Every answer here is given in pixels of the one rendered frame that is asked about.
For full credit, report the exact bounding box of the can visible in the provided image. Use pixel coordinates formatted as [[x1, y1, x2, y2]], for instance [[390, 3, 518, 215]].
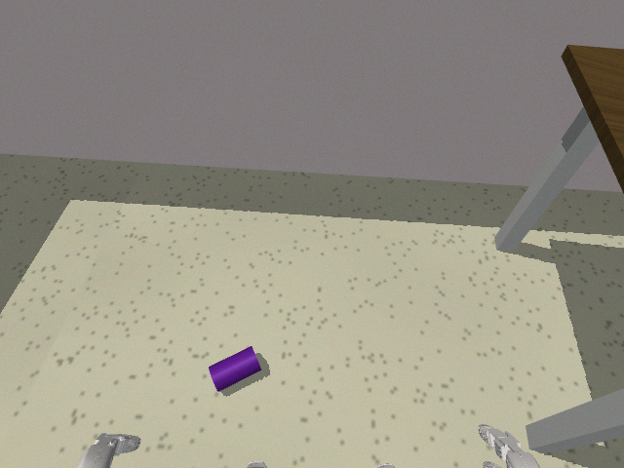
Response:
[[209, 347, 261, 392]]

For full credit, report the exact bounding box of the left robot hand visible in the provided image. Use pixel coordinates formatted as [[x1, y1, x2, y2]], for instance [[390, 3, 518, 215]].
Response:
[[76, 433, 140, 468]]

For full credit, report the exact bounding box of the table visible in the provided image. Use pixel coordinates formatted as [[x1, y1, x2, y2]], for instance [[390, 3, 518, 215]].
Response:
[[494, 45, 624, 453]]

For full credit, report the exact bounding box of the right robot hand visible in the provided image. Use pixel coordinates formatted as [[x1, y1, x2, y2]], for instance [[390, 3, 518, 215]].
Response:
[[478, 424, 540, 468]]

